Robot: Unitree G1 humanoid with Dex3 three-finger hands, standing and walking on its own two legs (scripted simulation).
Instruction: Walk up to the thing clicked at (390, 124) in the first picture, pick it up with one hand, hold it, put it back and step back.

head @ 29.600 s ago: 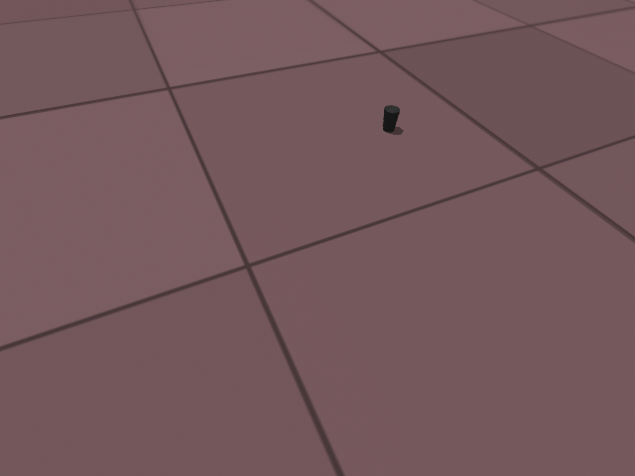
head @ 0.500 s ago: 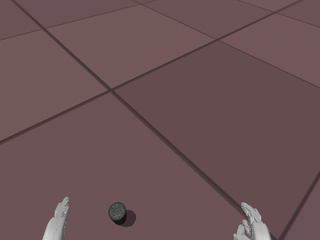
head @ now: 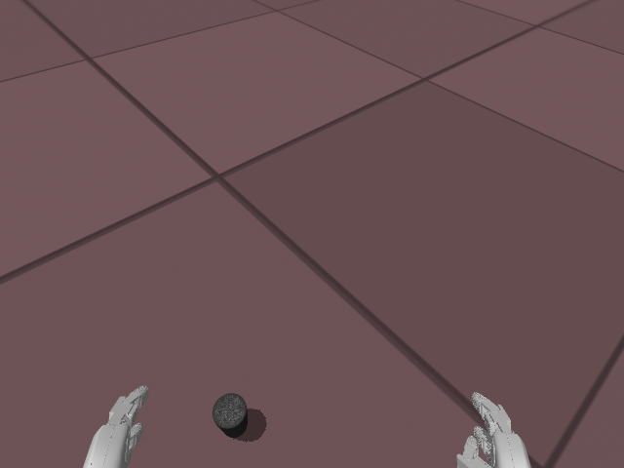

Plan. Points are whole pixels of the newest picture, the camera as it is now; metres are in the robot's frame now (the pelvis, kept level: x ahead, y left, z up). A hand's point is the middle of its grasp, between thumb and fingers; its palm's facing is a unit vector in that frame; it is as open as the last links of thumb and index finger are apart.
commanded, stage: stand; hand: left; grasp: from the side
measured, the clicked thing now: (232, 418) +0.39 +0.20 -0.66
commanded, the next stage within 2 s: none
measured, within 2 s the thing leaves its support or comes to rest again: neither
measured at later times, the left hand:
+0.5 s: hand out of the picture +0.06 +0.25 -0.11, palm faces +0.00 -0.93 -0.36, open 7.4 cm
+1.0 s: hand out of the picture +0.03 +0.26 -0.10, palm faces -0.01 -0.94 -0.35, open 7.4 cm
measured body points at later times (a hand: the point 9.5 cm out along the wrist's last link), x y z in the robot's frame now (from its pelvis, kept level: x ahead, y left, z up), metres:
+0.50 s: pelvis -0.01 +0.00 +0.04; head +0.00 +0.01 +0.49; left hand +0.06 +0.30 -0.09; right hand +0.07 -0.29 -0.09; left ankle +0.02 +0.14 -0.69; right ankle +0.01 -0.13 -0.69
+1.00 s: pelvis -0.02 +0.01 +0.06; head -0.02 +0.00 +0.51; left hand +0.03 +0.31 -0.08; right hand +0.04 -0.28 -0.08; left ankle +0.02 +0.14 -0.69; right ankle +0.01 -0.13 -0.69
